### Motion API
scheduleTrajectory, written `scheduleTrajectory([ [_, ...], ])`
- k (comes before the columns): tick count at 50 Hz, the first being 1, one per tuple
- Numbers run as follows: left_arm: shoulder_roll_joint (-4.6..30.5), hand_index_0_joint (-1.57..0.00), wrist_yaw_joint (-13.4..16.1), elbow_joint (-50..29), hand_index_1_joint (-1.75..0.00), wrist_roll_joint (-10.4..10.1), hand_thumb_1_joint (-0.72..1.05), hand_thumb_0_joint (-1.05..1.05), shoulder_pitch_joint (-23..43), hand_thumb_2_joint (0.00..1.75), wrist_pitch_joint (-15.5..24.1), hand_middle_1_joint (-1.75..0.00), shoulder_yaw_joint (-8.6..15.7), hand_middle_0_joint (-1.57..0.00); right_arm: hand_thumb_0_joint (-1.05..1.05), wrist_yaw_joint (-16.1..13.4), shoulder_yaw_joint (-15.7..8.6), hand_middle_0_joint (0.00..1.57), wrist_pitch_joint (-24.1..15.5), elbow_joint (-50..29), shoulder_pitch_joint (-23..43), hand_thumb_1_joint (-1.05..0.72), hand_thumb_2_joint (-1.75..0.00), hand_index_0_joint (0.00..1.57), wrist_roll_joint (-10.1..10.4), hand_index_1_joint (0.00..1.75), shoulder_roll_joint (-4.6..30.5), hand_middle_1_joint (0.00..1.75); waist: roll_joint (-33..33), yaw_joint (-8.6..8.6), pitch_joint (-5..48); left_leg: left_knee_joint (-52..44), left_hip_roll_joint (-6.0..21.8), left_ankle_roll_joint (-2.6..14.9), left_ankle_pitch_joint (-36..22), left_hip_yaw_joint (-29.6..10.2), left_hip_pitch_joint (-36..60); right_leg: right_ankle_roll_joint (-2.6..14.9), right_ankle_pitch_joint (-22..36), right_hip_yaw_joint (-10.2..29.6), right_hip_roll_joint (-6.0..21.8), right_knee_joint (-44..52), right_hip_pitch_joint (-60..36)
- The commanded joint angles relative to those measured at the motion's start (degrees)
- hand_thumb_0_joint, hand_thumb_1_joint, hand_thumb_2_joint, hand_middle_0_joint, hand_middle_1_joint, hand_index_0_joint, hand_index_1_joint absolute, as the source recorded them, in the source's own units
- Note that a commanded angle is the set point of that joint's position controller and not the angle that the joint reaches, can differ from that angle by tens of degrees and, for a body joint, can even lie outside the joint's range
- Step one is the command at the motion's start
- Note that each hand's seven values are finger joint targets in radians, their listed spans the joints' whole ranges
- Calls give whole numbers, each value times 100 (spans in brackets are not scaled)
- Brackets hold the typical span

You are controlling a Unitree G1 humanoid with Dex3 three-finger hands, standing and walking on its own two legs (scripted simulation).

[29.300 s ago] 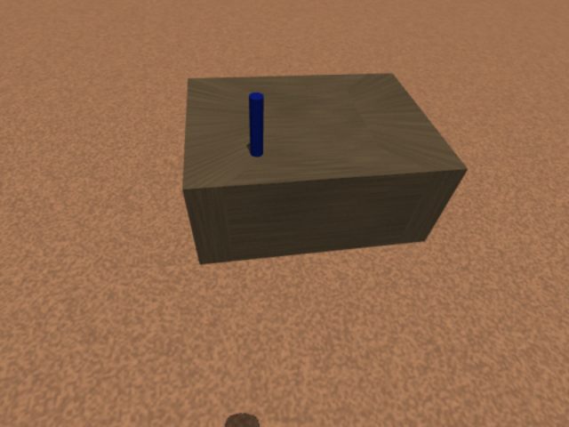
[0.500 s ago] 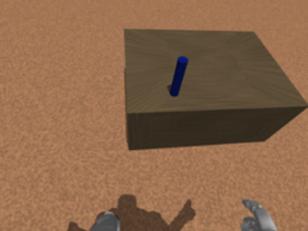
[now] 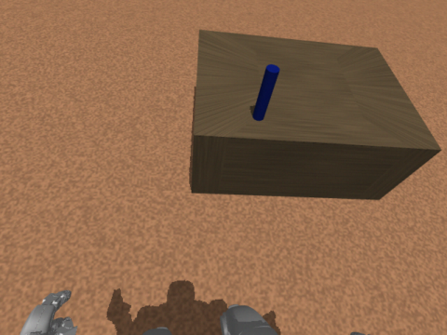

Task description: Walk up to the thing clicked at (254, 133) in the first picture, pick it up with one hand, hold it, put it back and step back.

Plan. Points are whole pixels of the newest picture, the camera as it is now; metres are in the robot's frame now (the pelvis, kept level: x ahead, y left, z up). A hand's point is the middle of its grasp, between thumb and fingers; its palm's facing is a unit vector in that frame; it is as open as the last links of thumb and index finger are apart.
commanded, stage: step back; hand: right
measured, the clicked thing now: (264, 94) +0.92 -0.22 -0.20
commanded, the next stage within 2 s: stand in 1.52 s
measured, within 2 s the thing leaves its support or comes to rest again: neither
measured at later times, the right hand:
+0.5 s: hand out of the picture -0.08 -0.32 -0.16, palm faces -0.07 +0.92 -0.38, open 7.4 cm
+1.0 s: hand out of the picture -0.11 -0.31 -0.14, palm faces -0.08 +0.93 -0.37, open 7.4 cm
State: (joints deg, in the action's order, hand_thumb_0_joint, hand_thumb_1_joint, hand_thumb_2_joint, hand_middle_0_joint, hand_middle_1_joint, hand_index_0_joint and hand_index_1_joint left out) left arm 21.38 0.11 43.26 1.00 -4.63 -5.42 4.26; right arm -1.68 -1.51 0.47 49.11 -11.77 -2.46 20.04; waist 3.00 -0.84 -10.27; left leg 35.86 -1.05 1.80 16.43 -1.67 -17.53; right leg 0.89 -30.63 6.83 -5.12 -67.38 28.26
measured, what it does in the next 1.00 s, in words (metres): walks backwards: right foot, then left foot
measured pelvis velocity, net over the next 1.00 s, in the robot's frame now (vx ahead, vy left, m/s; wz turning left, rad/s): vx -0.20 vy -0.05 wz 0.03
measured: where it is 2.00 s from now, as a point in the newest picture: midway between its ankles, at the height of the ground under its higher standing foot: outside the picture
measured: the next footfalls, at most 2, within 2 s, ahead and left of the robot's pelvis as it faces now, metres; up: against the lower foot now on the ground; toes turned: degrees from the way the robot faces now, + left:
right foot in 0.22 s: -0.09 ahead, -0.18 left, +0.00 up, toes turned -1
left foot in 0.56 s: -0.18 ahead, +0.08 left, +0.00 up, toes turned +1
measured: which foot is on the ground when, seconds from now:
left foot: down 0.00-0.26, up 0.28-0.54, down 0.56-0.88, up 0.90-1.00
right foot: up 0.00-0.20, down 0.22-0.60, up 0.62-0.82, down 0.84-1.00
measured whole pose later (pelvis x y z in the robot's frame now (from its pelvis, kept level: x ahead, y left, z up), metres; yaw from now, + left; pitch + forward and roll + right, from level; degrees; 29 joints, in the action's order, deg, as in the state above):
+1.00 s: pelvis -0.20 -0.05 +0.01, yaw +1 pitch -3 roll +0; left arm 19.8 -0.8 56.9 2.5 -14.4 2.5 3.7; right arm 0.8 -3.2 0.3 55.4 -11.3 -2.0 22.3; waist -1.3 2.6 -3.6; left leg 47.9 -1.1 1.0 27.6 -2.9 -20.2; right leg 1.5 -16.8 -1.4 0.1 -31.6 12.2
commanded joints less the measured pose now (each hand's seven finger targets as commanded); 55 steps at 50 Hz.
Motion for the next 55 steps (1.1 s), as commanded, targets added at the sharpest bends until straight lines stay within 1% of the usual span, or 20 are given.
scheduleTrajectory([
  [1,1153,-20,85,-264,-30,-6,90,0,-594,90,127,-30,405,-20,0,-127,-498,20,-152,-604,320,-90,-90,20,38,30,1554,30,-893,257,1182,-977,1505,1132,-3002,-1106,533,-143,153,335,-60,-775,-5],
  [6,997,-20,92,-278,-30,11,90,0,-439,90,319,-30,261,-20,0,-85,-532,20,-21,-641,118,-90,-90,20,26,30,1588,30,-1400,-47,1492,-499,1523,1256,-3231,-911,1508,-335,51,-181,430,1805,-221],
  [10,983,-20,78,244,-30,21,90,0,-1193,90,418,-30,288,-20,0,23,-521,20,171,-703,511,-90,-90,20,101,30,1794,30,-1606,246,2012,17,1193,839,-2298,-560,828,-95,1592,-884,318,4343,-1762],
  [12,1596,-20,75,330,-30,159,90,0,-1314,90,449,-30,460,-20,0,43,-375,20,186,-843,661,-90,-90,20,182,30,1318,30,-211,312,1672,982,342,203,-251,-418,-1065,320,1617,914,1273,4380,-2213],
  [13,2216,-20,63,146,-30,151,90,0,-853,90,393,-30,613,-20,0,-40,-385,20,186,-976,800,-90,-90,20,196,30,1170,30,1026,465,1270,2155,-472,-145,1658,-327,-1429,1252,1483,2149,2565,4859,-1074],
  [14,2420,-20,94,-64,-30,171,90,0,-329,90,414,-30,610,-20,0,-99,-520,20,221,-888,771,-90,-90,20,193,30,1416,30,1296,466,821,3074,-162,-243,1932,-777,-1018,1693,1069,2854,3129,5219,182],
  [18,1488,-20,152,-80,-30,168,90,0,247,90,470,-30,398,-20,0,-25,-397,20,199,-397,211,-90,-90,20,213,30,1285,30,494,-56,599,3555,-572,-220,999,-752,-1082,929,2864,360,1692,4212,-454],
  [24,1555,-20,174,113,-30,220,90,0,-663,90,540,-30,452,-20,0,58,-382,20,8,-396,364,-90,-90,20,77,30,1236,30,962,531,1319,982,-2,-293,1492,-144,-1240,1079,1382,812,1949,4106,-2566],
  [27,1699,-20,105,118,-30,124,90,0,-327,90,461,-30,406,-20,0,106,-481,20,-61,16,-315,-90,-90,20,34,30,1279,30,942,157,1375,-1130,3,-67,828,190,614,834,914,647,1952,3854,-1390],
  [28,1438,-20,104,144,-30,124,90,0,-503,90,437,-30,288,-20,0,104,-546,20,-85,184,-467,-90,-90,20,13,30,1329,30,375,130,1356,-1656,-44,5,590,-152,1218,569,769,297,1615,3186,-882],
  [30,895,-20,105,157,-30,-12,90,0,-525,90,464,-30,131,-20,0,112,-623,20,-125,8,-17,-90,-90,20,-92,30,1980,30,-1383,152,1022,-2409,1855,777,2725,-3067,1240,-20,-90,-906,515,1706,991],
  [31,1432,-20,133,231,-30,81,90,0,6,90,507,-30,282,-20,0,156,-649,20,-121,-1,139,-90,-90,20,-32,30,2303,30,-1371,-154,590,-2705,2278,1312,3691,-3557,-408,-64,-248,-186,860,1373,180],
  [34,1265,-20,-39,569,-30,-22,90,0,-435,90,563,-30,271,-20,0,151,-424,20,-210,-68,797,-90,-90,20,-85,30,1454,30,-980,296,327,-2099,1120,687,1772,-1405,-335,0,704,-375,739,1830,-485],
  [38,1116,-20,-103,648,-30,37,90,0,-283,90,643,-30,238,-20,0,194,-525,20,-208,163,238,-90,-90,20,-58,30,1542,30,-1252,-40,534,-1985,1160,695,1918,-1394,250,-60,404,-790,541,2795,-708],
  [41,990,-20,-32,908,-30,80,90,0,-782,90,777,-30,204,-20,0,223,-494,20,-94,103,422,-90,-90,20,12,30,1466,30,-1202,237,757,-1283,1064,616,1612,-855,-50,73,1000,-1025,368,4314,-1802],
  [43,1381,-20,75,1107,-30,180,90,0,-1275,90,906,-30,348,-20,0,207,-311,20,-86,7,242,-90,-90,20,114,30,883,30,226,395,1104,631,373,176,896,-221,-909,269,911,714,1217,5089,-3017],
  [44,1801,-20,94,1046,-30,196,90,0,-1181,90,910,-30,435,-20,0,194,-300,20,-104,-100,469,-90,-90,20,96,30,875,30,737,514,859,1245,-181,-41,1537,-7,-1998,866,-98,2291,2244,5447,-3015],
  [45,1989,-20,80,904,-30,192,90,0,-898,90,910,-30,469,-20,0,145,-409,20,-116,1,453,-90,-90,20,51,30,1250,30,294,473,523,1598,140,-107,1680,-505,-1560,1342,-586,2799,2866,5481,-1970],
  [49,1435,-20,73,885,-30,82,90,0,-698,90,990,-30,306,-20,0,211,-413,20,-209,203,274,-90,-90,20,84,30,1144,30,122,278,607,1278,264,-104,973,-466,-1015,951,1530,1063,2085,5021,-1917],
  [55,1391,-20,34,744,-30,38,90,0,-224,90,846,-30,176,-20,0,223,-408,20,-235,402,87,-90,-90,20,90,30,1001,30,577,78,879,-438,110,-228,-133,382,334,681,2366,-70,1581,4337,-1238],
])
